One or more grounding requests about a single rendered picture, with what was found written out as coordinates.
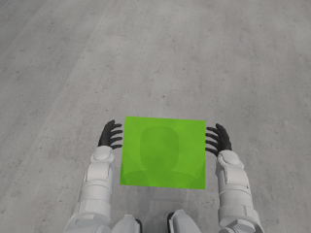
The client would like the right robot hand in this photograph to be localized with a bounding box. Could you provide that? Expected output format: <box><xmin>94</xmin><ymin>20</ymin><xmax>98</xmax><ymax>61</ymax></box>
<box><xmin>205</xmin><ymin>123</ymin><xmax>232</xmax><ymax>157</ymax></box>

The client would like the robot left forearm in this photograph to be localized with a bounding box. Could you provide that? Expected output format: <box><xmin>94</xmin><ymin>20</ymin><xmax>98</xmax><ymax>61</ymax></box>
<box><xmin>63</xmin><ymin>146</ymin><xmax>116</xmax><ymax>233</ymax></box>

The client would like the robot right forearm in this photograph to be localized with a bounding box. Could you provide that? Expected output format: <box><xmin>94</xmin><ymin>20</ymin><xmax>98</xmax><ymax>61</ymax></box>
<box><xmin>215</xmin><ymin>150</ymin><xmax>264</xmax><ymax>233</ymax></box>

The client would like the left robot upper arm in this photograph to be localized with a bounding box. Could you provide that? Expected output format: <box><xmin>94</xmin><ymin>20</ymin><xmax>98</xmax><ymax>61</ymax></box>
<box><xmin>65</xmin><ymin>223</ymin><xmax>112</xmax><ymax>233</ymax></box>

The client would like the left robot thigh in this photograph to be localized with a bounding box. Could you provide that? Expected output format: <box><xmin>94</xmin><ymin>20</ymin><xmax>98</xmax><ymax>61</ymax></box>
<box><xmin>111</xmin><ymin>219</ymin><xmax>140</xmax><ymax>233</ymax></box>

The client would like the right robot shin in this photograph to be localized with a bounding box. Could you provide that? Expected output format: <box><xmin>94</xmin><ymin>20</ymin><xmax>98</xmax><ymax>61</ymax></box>
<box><xmin>172</xmin><ymin>210</ymin><xmax>185</xmax><ymax>217</ymax></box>

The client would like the carton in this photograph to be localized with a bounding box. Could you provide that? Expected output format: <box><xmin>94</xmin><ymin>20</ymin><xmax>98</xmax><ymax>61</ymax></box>
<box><xmin>120</xmin><ymin>116</ymin><xmax>206</xmax><ymax>189</ymax></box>

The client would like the left robot hand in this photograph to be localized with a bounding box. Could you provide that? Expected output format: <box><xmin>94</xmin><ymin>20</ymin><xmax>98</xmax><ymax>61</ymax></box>
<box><xmin>98</xmin><ymin>120</ymin><xmax>123</xmax><ymax>150</ymax></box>

